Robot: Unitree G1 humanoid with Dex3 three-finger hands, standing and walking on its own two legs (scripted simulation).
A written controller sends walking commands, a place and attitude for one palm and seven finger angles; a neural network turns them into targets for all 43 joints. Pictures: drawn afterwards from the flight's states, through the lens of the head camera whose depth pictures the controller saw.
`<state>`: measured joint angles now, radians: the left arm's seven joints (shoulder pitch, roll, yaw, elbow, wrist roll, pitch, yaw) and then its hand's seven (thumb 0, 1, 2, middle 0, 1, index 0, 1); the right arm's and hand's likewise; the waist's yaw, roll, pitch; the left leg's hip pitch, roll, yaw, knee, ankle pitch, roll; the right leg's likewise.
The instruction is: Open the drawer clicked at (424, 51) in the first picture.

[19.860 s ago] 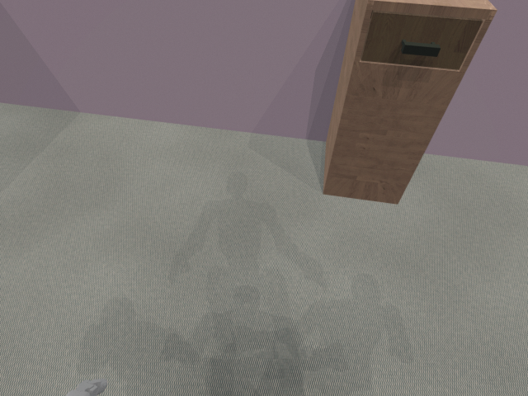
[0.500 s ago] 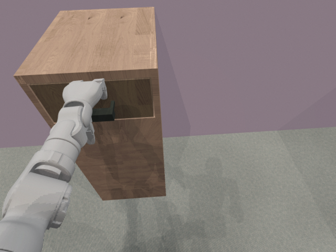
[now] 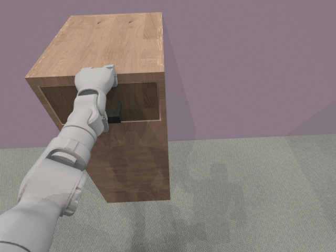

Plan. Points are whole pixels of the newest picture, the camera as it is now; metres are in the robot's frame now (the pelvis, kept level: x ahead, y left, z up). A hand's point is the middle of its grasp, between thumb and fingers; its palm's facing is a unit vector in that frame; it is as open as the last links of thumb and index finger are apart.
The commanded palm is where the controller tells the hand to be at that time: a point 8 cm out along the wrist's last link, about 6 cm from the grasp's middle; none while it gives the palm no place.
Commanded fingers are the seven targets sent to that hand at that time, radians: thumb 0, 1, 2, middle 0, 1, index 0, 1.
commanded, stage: move the hooked fingers above the handle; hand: left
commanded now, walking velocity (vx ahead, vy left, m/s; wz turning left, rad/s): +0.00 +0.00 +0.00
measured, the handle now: (103, 111) +0.52 +0.19 +0.04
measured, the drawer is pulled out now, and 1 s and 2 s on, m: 0.00 0.00 0.00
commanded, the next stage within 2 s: lower the fingers behind the handle in 1.00 s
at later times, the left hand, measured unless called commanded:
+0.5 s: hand (95, 101) +0.47 +0.18 +0.12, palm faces +0.00 +0.01 -1.00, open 13.4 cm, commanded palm +0.45 +0.16 +0.16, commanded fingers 0.00 -0.50 0.30 -0.30 -1.20 -0.30 -1.20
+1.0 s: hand (115, 100) +0.48 +0.13 +0.12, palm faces +0.06 -0.04 -1.00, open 13.2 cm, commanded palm +0.45 +0.19 +0.16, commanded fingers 0.00 -0.50 0.30 -0.30 -1.20 -0.30 -1.20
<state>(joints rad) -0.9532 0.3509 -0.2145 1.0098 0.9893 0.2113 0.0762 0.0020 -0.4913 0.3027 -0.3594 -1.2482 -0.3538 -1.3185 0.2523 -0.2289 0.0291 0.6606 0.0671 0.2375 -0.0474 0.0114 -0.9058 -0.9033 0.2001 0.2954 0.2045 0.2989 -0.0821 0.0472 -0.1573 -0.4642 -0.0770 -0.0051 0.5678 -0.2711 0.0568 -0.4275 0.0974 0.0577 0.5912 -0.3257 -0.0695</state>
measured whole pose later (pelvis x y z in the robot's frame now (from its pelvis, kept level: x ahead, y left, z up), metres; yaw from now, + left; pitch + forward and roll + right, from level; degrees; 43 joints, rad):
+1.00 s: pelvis +0.00 +0.00 +0.00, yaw -2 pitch +10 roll +1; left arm -0.88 0.30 -0.19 0.94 1.00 0.19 0.21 0.00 -0.49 0.30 -0.43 -1.26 -0.41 -1.30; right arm 0.23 -0.23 0.02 0.70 0.06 0.25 -0.07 0.01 -0.91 -0.90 0.20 0.30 0.20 0.30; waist -0.08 0.06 -0.15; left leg -0.46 -0.07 0.02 0.55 -0.27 0.06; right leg -0.43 0.10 0.09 0.58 -0.32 -0.06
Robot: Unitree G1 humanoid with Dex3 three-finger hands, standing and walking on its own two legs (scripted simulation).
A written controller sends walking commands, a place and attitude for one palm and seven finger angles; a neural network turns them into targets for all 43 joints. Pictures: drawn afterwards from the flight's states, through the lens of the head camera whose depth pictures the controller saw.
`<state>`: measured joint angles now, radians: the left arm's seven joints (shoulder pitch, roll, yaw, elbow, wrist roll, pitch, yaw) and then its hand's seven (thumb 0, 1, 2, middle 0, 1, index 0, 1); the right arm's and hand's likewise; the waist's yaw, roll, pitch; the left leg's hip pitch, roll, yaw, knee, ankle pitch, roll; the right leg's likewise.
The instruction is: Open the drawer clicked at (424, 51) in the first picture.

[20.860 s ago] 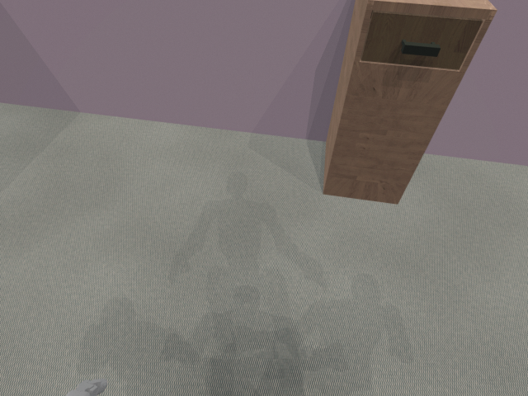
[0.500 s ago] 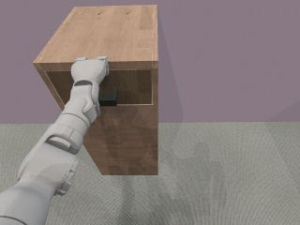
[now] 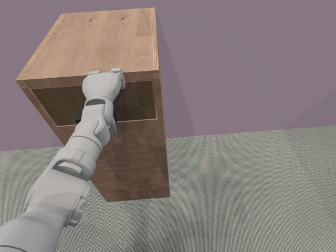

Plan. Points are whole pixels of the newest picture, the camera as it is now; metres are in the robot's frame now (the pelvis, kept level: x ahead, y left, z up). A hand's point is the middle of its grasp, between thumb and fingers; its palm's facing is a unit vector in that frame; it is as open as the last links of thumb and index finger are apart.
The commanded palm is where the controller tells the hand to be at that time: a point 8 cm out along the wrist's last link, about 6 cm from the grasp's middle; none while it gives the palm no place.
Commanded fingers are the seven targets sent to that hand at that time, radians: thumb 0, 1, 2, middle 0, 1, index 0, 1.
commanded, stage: lower the fingers behind the handle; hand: left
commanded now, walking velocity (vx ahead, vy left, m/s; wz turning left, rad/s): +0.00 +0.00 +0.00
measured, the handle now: (98, 112) +0.51 +0.20 +0.04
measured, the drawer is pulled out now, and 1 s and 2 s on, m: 0.00 0.00 0.00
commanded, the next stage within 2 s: close the thumb around the handle in 1.70 s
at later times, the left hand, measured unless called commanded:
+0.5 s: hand (99, 117) +0.46 +0.17 +0.07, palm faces +0.02 -0.07 -1.00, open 13.9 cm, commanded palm +0.44 +0.20 +0.13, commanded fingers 0.00 -0.50 0.30 -0.30 -1.20 -0.30 -1.20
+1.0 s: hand (94, 128) +0.45 +0.20 +0.04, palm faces -0.03 -0.05 -1.00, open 13.9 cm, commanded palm +0.44 +0.20 +0.09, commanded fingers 0.00 -0.50 0.30 -0.30 -1.20 -0.30 -1.20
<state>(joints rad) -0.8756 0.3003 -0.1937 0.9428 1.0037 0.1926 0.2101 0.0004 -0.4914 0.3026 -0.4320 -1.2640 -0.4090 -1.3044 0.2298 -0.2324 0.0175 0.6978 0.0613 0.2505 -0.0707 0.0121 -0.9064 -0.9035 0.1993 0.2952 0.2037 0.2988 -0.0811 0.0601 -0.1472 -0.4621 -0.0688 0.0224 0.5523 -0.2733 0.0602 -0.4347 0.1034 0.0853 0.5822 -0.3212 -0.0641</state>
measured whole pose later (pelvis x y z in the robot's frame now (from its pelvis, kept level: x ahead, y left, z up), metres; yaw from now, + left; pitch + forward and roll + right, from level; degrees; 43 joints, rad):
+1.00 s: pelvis +0.00 +0.01 -0.01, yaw +2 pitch +14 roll -1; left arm -0.77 0.39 -0.17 0.93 1.04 -0.02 0.25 0.00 -0.49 0.30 -0.31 -1.22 -0.31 -1.21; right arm 0.32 -0.26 -0.05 0.66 0.03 0.19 -0.04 0.01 -0.91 -0.90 0.20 0.30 0.20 0.30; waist -0.08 0.03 -0.14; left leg -0.63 -0.08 -0.01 0.71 -0.33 0.07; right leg -0.57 0.10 0.03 0.69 -0.37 -0.06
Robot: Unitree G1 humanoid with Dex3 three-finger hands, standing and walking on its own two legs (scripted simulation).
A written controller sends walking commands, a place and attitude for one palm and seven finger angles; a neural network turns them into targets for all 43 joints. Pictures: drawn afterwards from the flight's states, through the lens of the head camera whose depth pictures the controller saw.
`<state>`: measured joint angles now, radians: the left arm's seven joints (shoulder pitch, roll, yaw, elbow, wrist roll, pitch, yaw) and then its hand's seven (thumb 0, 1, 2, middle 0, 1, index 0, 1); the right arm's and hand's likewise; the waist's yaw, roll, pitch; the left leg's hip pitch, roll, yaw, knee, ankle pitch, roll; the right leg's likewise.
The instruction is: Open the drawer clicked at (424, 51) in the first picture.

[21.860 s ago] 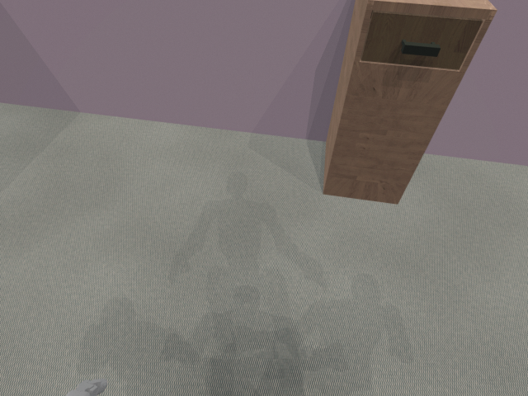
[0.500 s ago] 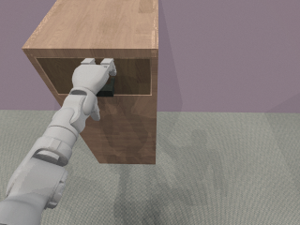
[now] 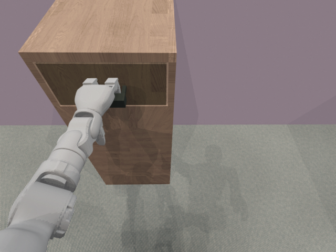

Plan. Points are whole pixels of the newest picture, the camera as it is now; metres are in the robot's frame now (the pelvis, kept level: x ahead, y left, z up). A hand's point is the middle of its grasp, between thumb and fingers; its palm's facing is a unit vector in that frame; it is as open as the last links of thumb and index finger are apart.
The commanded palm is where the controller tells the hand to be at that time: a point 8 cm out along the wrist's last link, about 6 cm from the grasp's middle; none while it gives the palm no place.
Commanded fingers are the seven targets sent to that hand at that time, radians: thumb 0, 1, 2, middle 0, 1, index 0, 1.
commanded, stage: lower the fingers behind the handle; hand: left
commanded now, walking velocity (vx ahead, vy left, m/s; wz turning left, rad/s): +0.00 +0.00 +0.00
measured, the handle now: (106, 94) +0.52 +0.17 +0.06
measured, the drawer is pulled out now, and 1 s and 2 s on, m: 0.00 0.00 0.02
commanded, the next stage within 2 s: close the thumb around the handle in 0.70 s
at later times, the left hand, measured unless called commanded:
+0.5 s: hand (106, 111) +0.48 +0.17 +0.03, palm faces -0.03 -0.04 -1.00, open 13.8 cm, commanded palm +0.45 +0.16 +0.09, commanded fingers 0.00 -0.50 0.30 -0.30 -1.20 -0.30 -1.20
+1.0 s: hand (106, 112) +0.47 +0.16 +0.03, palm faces -0.02 -0.04 -1.00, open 12.8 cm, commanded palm +0.45 +0.17 +0.09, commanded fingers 0.00 0.12 0.56 -0.34 -1.27 -0.34 -1.27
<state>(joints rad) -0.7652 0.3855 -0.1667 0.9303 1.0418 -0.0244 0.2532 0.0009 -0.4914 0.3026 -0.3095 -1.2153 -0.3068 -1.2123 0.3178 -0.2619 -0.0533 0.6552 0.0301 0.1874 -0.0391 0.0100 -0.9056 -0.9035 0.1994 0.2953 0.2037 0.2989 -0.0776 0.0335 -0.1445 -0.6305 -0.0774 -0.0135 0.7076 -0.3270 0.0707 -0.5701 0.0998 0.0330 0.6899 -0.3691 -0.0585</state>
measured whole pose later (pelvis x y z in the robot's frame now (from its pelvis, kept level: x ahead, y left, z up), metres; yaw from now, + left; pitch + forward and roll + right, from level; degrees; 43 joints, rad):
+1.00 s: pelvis +0.01 +0.00 -0.01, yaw -1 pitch +17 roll -1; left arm -0.79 0.34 -0.16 1.01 1.05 0.06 0.32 0.00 -0.32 0.38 -0.32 -1.22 -0.33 -1.22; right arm 0.33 -0.24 -0.05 0.67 0.02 0.19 -0.02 0.01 -0.91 -0.90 0.20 0.30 0.20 0.30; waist -0.09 0.05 -0.18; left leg -0.69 -0.07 0.00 0.76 -0.36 0.07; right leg -0.62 0.11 0.04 0.73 -0.39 -0.06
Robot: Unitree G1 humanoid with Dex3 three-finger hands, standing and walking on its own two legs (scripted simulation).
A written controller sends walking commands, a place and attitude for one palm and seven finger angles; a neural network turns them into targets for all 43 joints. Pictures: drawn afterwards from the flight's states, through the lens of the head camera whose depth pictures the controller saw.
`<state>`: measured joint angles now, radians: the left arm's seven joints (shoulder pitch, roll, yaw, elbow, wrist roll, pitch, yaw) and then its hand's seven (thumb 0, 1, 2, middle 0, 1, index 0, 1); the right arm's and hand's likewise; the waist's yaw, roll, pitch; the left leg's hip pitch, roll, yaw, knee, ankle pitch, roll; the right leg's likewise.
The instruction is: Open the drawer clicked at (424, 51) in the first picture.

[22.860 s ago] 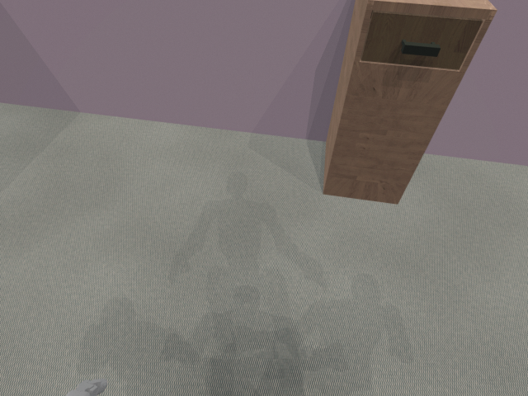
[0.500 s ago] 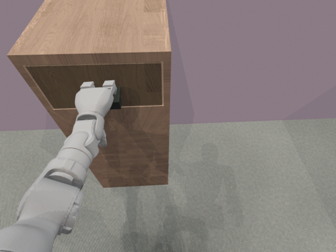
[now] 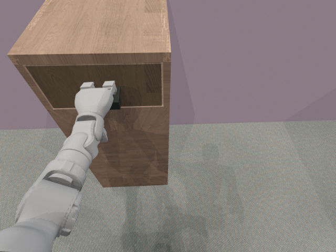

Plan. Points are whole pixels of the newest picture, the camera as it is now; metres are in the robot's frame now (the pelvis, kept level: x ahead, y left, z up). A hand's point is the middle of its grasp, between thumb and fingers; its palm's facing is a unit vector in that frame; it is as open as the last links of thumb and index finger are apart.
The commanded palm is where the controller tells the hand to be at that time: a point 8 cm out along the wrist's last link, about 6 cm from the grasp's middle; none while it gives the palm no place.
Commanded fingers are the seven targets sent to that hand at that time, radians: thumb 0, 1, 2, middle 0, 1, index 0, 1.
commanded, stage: close the thumb around the handle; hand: left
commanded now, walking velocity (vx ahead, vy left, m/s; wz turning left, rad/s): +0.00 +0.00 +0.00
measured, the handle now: (100, 96) +0.51 +0.17 +0.06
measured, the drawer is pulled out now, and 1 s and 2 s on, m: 0.00 0.02 0.08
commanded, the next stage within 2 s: pull the drawer open in 0.50 s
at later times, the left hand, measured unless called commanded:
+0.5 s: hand (100, 114) +0.47 +0.17 +0.04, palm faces -0.02 -0.03 -1.00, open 5.9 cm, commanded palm +0.44 +0.17 +0.10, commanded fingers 0.00 0.90 0.90 -0.40 -1.35 -0.40 -1.35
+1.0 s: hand (100, 120) +0.45 +0.17 +0.04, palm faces +0.00 -0.06 -1.00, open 6.0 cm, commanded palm +0.39 +0.17 +0.10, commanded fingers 0.00 0.90 0.90 -0.40 -1.35 -0.40 -1.35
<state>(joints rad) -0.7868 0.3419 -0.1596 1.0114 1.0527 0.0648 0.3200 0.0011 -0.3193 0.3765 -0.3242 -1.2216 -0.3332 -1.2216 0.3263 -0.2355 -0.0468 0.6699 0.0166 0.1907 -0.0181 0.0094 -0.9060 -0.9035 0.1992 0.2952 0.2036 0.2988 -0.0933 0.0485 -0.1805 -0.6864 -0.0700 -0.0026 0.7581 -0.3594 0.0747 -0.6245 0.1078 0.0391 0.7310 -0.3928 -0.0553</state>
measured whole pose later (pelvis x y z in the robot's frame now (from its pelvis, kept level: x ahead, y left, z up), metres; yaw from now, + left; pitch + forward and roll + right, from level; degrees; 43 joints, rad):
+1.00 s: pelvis +0.02 +0.00 +0.01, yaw -1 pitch +15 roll -1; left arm -0.52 0.34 -0.15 0.69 1.04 0.09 0.29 0.01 0.64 0.77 -0.35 -1.35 -0.42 -1.35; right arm 0.29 -0.24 -0.05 0.63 0.03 0.22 0.00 0.01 -0.91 -0.90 0.20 0.30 0.20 0.30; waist -0.06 0.06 -0.19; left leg -0.58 -0.06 0.02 0.69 -0.37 0.07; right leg -0.53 0.11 0.07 0.67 -0.40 -0.06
